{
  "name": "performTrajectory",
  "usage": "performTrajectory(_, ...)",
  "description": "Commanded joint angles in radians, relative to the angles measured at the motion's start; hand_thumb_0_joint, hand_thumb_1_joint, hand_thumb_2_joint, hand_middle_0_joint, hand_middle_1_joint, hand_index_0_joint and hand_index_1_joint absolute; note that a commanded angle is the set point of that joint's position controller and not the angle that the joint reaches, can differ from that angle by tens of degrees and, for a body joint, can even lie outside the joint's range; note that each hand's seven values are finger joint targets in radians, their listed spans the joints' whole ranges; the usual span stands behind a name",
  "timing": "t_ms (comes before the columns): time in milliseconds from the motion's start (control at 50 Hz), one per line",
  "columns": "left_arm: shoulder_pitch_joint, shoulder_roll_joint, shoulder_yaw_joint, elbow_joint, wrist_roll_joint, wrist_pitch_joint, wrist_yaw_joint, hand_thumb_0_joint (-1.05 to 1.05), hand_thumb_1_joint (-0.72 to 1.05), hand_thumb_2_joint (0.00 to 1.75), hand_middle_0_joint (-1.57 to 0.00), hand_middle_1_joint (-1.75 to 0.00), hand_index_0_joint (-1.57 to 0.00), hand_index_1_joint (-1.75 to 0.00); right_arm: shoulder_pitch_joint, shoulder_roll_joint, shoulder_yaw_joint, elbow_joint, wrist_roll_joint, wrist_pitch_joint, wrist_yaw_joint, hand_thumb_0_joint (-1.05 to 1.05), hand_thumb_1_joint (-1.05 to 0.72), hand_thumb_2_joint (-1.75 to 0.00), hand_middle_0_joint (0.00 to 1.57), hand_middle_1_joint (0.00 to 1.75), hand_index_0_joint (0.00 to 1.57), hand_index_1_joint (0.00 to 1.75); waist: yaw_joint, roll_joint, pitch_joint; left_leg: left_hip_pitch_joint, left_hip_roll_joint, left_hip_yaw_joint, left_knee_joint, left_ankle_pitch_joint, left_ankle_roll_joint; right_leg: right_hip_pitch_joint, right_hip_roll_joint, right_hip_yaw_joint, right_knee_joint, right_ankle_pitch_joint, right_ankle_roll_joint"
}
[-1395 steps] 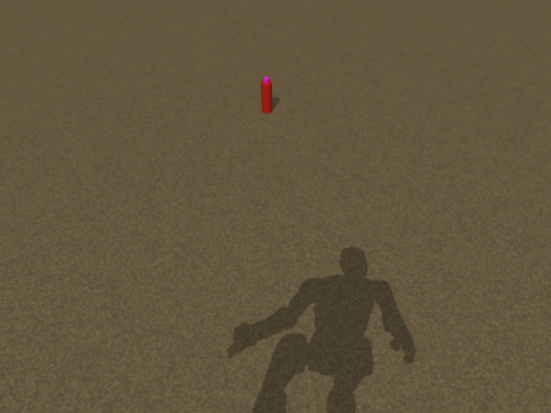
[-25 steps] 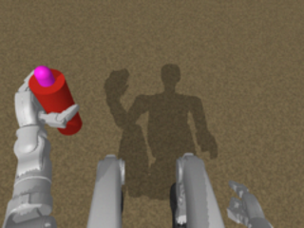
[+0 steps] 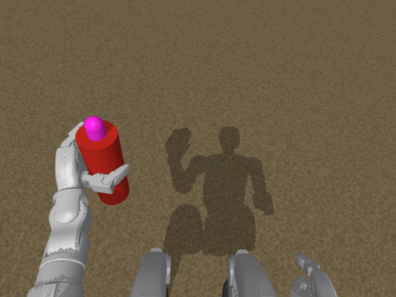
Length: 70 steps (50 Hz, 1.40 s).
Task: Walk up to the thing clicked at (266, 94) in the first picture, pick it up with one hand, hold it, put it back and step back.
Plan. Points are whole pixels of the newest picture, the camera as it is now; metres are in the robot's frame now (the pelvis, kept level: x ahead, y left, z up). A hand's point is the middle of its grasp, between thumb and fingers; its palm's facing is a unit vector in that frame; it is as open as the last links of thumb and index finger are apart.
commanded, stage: lift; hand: left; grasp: from the side
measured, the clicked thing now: (105, 162) +0.37 +0.20 +0.01
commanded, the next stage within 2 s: hold in 0.94 s
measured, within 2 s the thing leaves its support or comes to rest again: neither
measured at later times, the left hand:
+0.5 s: hand (106, 157) +0.34 +0.18 +0.08, palm faces +0.23 -0.97 -0.04, open 9.9 cm
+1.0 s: hand (107, 143) +0.35 +0.17 +0.11, palm faces +0.24 -0.97 -0.03, open 9.9 cm
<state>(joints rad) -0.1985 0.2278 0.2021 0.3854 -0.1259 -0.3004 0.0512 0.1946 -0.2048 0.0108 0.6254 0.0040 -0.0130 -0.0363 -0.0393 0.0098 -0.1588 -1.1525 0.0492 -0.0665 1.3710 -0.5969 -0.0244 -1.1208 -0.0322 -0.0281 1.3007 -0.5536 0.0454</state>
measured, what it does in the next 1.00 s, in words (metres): rises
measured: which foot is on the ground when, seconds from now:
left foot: down 0.00-1.00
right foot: down 0.00-1.00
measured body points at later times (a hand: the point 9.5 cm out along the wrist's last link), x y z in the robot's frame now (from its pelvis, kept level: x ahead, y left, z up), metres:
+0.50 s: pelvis +0.01 -0.01 +0.05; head +0.08 +0.00 +0.50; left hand +0.32 +0.23 +0.09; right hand +0.15 -0.24 -0.06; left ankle +0.03 +0.13 -0.61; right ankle +0.03 -0.15 -0.61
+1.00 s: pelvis +0.03 -0.01 +0.08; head +0.08 -0.01 +0.52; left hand +0.33 +0.22 +0.12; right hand +0.16 -0.25 -0.03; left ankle +0.03 +0.13 -0.61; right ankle +0.03 -0.15 -0.61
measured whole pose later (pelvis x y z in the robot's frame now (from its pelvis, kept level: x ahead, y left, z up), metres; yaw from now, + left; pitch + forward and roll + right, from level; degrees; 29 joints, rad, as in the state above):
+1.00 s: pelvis +0.03 -0.01 +0.08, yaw +1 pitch +10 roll -1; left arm -0.10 0.16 0.14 0.41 -0.12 -0.36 0.09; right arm 0.22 -0.20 0.00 0.65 -0.02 0.02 -0.04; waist -0.02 0.01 -0.07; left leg -0.66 0.06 -0.04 0.97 -0.48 -0.04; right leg -0.65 -0.03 -0.03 0.93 -0.45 0.03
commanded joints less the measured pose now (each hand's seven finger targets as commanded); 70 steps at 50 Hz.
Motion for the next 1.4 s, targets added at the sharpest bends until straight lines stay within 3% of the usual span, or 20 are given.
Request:
performTrajectory(0, -0.281, 0.15, 0.048, -0.277, 0.006, -0.117, 0.02, 0.0, 0.12, 1.19, -1.21, -1.35, -1.24, -1.34, 0.05, -0.149, -0.062, -0.087, -0.012, -0.034, -0.01, 0.0, -0.89, -0.89, 0.2, 0.3, 0.2, 0.3, 0.014, 0.101, -0.387, 0.401, -0.024, 0.005, -0.255, 0.369, 0.015, 0.25, 0.031, -0.029, -0.189, 0.331, -0.065)
performTrajectory(20, -0.282, 0.134, 0.028, -0.304, 0.002, -0.125, 0.019, 0.0, 0.16, 1.21, -1.2, -1.34, -1.23, -1.34, 0.053, -0.143, -0.06, -0.087, -0.012, -0.034, -0.009, 0.0, -0.89, -0.89, 0.2, 0.3, 0.2, 0.3, 0.012, 0.11, -0.405, 0.423, -0.025, 0.007, -0.267, 0.367, 0.016, 0.27, 0.03, -0.028, -0.2, 0.333, -0.066)
performTrajectory(40, -0.206, 0.09, 0.013, -0.201, -0.002, -0.115, 0.014, 0.0, 0.15, 1.2, -1.2, -1.34, -1.22, -1.33, 0.051, -0.147, -0.058, -0.092, -0.014, -0.034, -0.006, 0.0, -0.9, -0.9, 0.2, 0.3, 0.2, 0.3, 0.006, 0.086, -0.367, 0.421, -0.023, 0.003, -0.283, 0.38, 0.013, 0.276, 0.033, -0.035, -0.208, 0.338, -0.067)
performTrajectory(120, -0.28, 0.142, 0.024, -0.299, 0.005, -0.145, 0.019, 0.0, 0.16, 1.2, -1.2, -1.33, -1.22, -1.33, 0.042, -0.144, -0.056, -0.097, -0.017, -0.034, -0.006, 0.0, -0.9, -0.9, 0.2, 0.3, 0.2, 0.3, 0.019, 0.099, -0.381, 0.452, -0.029, 0.014, -0.331, 0.343, 0.016, 0.351, 0.033, -0.03, -0.255, 0.327, -0.062)
performTrajectory(160, -0.212, 0.078, -0.008, -0.2, 0.006, -0.139, 0.023, 0.0, 0.14, 1.2, -1.2, -1.33, -1.22, -1.33, 0.029, -0.142, -0.054, -0.1, -0.019, -0.035, -0.004, 0.0, -0.9, -0.9, 0.2, 0.3, 0.2, 0.3, 0.005, 0.066, -0.32, 0.438, -0.03, 0.015, -0.359, 0.3, 0.019, 0.35, 0.034, -0.033, -0.284, 0.298, -0.059)
performTrajectory(180, -0.287, 0.111, 0.009, -0.305, 0.002, -0.155, 0.029, 0.0, 0.16, 1.19, -1.19, -1.32, -1.21, -1.32, 0.039, -0.135, -0.052, -0.095, -0.02, -0.035, -0.007, 0.0, -0.9, -0.9, 0.2, 0.3, 0.2, 0.3, 0.015, 0.087, -0.349, 0.449, -0.032, 0.018, -0.364, 0.302, 0.017, 0.38, 0.035, -0.028, -0.289, 0.301, -0.059)
performTrajectory(200, -0.238, 0.076, -0.007, -0.231, 0.0, -0.148, 0.03, 0.0, 0.15, 1.2, -1.19, -1.33, -1.21, -1.33, 0.029, -0.139, -0.053, -0.102, -0.019, -0.033, -0.008, 0.0, -0.9, -0.9, 0.2, 0.3, 0.2, 0.3, 0.005, 0.068, -0.331, 0.458, -0.033, 0.021, -0.375, 0.297, 0.019, 0.385, 0.033, -0.03, -0.305, 0.303, -0.057)
performTrajectory(340, -0.27, 0.101, -0.005, -0.271, 0.008, -0.166, 0.033, 0.0, 0.16, 1.18, -1.17, -1.3, -1.19, -1.3, 0.019, -0.136, -0.051, -0.095, -0.02, -0.035, -0.013, 0.0, -0.9, -0.9, 0.2, 0.3, 0.2, 0.3, 0.008, 0.07, -0.284, 0.493, -0.038, 0.033, -0.435, 0.245, 0.018, 0.44, 0.033, -0.023, -0.367, 0.265, -0.053)
performTrajectory(440, -0.211, 0.046, -0.028, -0.223, -0.008, -0.164, 0.031, 0.0, 0.17, 1.2, -1.18, -1.31, -1.19, -1.32, 0.009, -0.129, -0.044, -0.104, -0.02, -0.032, -0.013, 0.0, -0.9, -0.9, 0.2, 0.3, 0.2, 0.3, 0.009, 0.04, -0.266, 0.517, -0.039, 0.034, -0.463, 0.288, 0.017, 0.496, 0.035, -0.027, -0.393, 0.303, -0.052)
performTrajectory(480, -0.253, 0.08, -0.016, -0.289, -0.006, -0.169, 0.034, 0.0, 0.18, 1.19, -1.16, -1.3, -1.18, -1.3, 0.015, -0.126, -0.046, -0.1, -0.02, -0.03, -0.015, 0.0, -0.9, -0.9, 0.2, 0.3, 0.2, 0.3, 0.01, 0.054, -0.283, 0.539, -0.042, 0.043, -0.464, 0.304, 0.017, 0.526, 0.034, -0.019, -0.409, 0.322, -0.047)
performTrajectory(560, -0.218, 0.055, -0.021, -0.224, -0.002, -0.16, 0.039, 0.0, 0.14, 1.19, -1.16, -1.29, -1.17, -1.3, 0.001, -0.121, -0.042, -0.103, -0.022, -0.028, -0.017, 0.0, -0.9, -0.9, 0.2, 0.3, 0.2, 0.3, 0.004, 0.015, -0.226, 0.528, -0.045, 0.057, -0.475, 0.299, 0.022, 0.547, 0.028, -0.006, -0.448, 0.333, -0.038)
performTrajectory(680, -0.221, 0.075, -0.008, -0.257, 0.005, -0.165, 0.045, 0.0, 0.14, 1.2, -1.16, -1.3, -1.17, -1.31, 0.006, -0.128, -0.05, -0.096, -0.022, -0.02, -0.017, 0.0, -0.91, -0.9, 0.2, 0.3, 0.2, 0.3, 0.017, 0.026, -0.261, 0.59, -0.041, 0.056, -0.497, 0.365, 0.017, 0.593, 0.031, -0.011, -0.45, 0.389, -0.043)
performTrajectory(800, -0.195, 0.043, -0.018, -0.244, -0.003, -0.163, 0.043, 0.0, 0.15, 1.2, -1.17, -1.31, -1.18, -1.31, 0.005, -0.123, -0.05, -0.098, -0.028, -0.015, -0.014, 0.0, -0.91, -0.9, 0.2, 0.3, 0.2, 0.3, 0.015, 0.033, -0.245, 0.608, -0.044, 0.057, -0.515, 0.397, 0.015, 0.625, 0.035, -0.013, -0.467, 0.421, -0.044)
performTrajectory(880, -0.24, 0.085, -0.01, -0.314, 0.003, -0.166, 0.042, 0.0, 0.19, 1.21, -1.17, -1.31, -1.19, -1.31, 0.008, -0.124, -0.051, -0.096, -0.025, -0.009, -0.019, 0.0, -0.9, -0.9, 0.2, 0.3, 0.2, 0.3, 0.01, 0.056, -0.244, 0.652, -0.043, 0.059, -0.526, 0.421, 0.014, 0.632, 0.034, -0.01, -0.482, 0.441, -0.043)
performTrajectory(940, -0.177, 0.034, -0.027, -0.235, -0.01, -0.157, 0.037, 0.0, 0.15, 1.21, -1.18, -1.32, -1.2, -1.33, 0.002, -0.126, -0.052, -0.099, -0.023, -0.011, -0.016, 0.0, -0.91, -0.9, 0.2, 0.3, 0.2, 0.3, 0.01, 0.021, -0.215, 0.646, -0.043, 0.059, -0.534, 0.425, 0.015, 0.646, 0.036, -0.012, -0.491, 0.448, -0.042)
performTrajectory(1000, -0.179, 0.037, -0.029, -0.246, -0.011, -0.15, 0.033, 0.0, 0.15, 1.21, -1.18, -1.32, -1.2, -1.33, 0.008, -0.131, -0.057, -0.103, -0.021, -0.008, -0.015, 0.0, -0.91, -0.9, 0.2, 0.3, 0.2, 0.3, 0.009, 0.006, -0.236, 0.66, -0.04, 0.061, -0.539, 0.459, 0.016, 0.676, 0.036, -0.013, -0.496, 0.487, -0.038)
performTrajectory(1020, -0.212, 0.073, -0.006, -0.296, -0.011, -0.156, 0.034, 0.0, 0.17, 1.21, -1.19, -1.32, -1.2, -1.33, 0.008, -0.132, -0.058, -0.103, -0.019, -0.006, -0.015, 0.0, -0.91, -0.9, 0.2, 0.3, 0.2, 0.3, 0.017, 0.03, -0.232, 0.656, -0.043, 0.064, -0.543, 0.452, 0.016, 0.679, 0.034, -0.009, -0.501, 0.481, -0.039)
performTrajectory(1060, -0.167, 0.047, -0.025, -0.233, -0.002, -0.147, 0.028, 0.0, 0.15, 1.13, -1.2, -1.32, -1.22, -1.31, 0.012, -0.126, -0.057, -0.096, -0.023, -0.004, -0.012, 0.0, -0.92, -0.9, 0.2, 0.3, 0.2, 0.3, 0.018, 0.021, -0.212, 0.661, -0.041, 0.063, -0.545, 0.47, 0.013, 0.678, 0.036, -0.014, -0.503, 0.491, -0.04)
performTrajectory(1240, -0.195, 0.059, -0.006, -0.288, -0.003, -0.154, 0.043, 0.0, 0.17, 1.15, -1.22, -1.33, -1.24, -1.33, 0.006, -0.13, -0.063, -0.106, -0.02, -0.003, -0.006, 0.0, -0.92, -0.9, 0.2, 0.3, 0.2, 0.3, 0.023, 0.041, -0.2, 0.703, -0.039, 0.06, -0.58, 0.477, 0.007, 0.688, 0.04, -0.019, -0.516, 0.479, -0.045)
performTrajectory(1380, -0.199, 0.05, -0.028, -0.315, 0.003, -0.148, 0.042, 0.0, 0.21, 1.14, -1.19, -1.31, -1.21, -1.3, 0.006, -0.128, -0.061, -0.105, -0.022, -0.003, -0.006, 0.0, -0.92, -0.9, 0.2, 0.3, 0.2, 0.3, 0.019, 0.043, -0.209, 0.73, -0.039, 0.061, -0.596, 0.488, 0.006, 0.717, 0.04, -0.019, -0.534, 0.488, -0.044)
